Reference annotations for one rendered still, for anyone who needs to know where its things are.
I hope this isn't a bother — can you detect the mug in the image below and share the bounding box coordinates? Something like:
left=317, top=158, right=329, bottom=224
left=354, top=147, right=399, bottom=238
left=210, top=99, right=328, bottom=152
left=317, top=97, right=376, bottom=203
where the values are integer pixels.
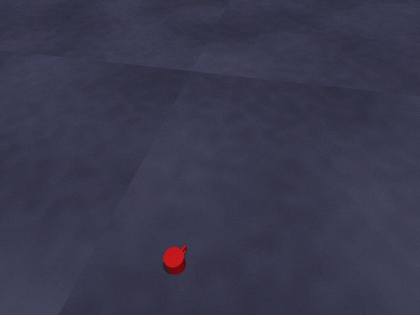
left=163, top=245, right=187, bottom=275

